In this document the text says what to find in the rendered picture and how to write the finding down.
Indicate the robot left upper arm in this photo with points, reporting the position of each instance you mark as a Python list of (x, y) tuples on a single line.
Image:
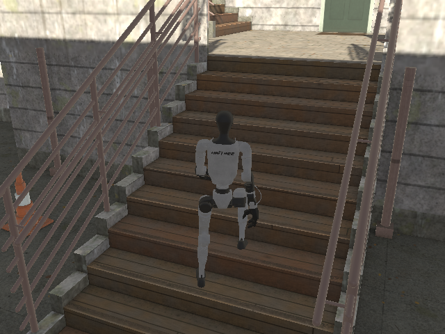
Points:
[(200, 154)]

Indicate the humanoid robot torso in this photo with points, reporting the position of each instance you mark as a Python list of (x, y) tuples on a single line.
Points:
[(222, 169)]

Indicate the left robot hand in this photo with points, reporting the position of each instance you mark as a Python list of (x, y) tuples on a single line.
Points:
[(206, 177)]

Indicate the right robot thigh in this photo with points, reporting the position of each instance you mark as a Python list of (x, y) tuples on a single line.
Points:
[(239, 197)]

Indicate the right robot hand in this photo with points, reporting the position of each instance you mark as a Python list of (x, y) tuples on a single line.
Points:
[(255, 216)]

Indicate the robot right forearm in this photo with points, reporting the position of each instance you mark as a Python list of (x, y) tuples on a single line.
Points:
[(250, 193)]

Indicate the robot right upper arm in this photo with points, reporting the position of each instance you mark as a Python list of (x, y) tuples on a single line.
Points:
[(246, 160)]

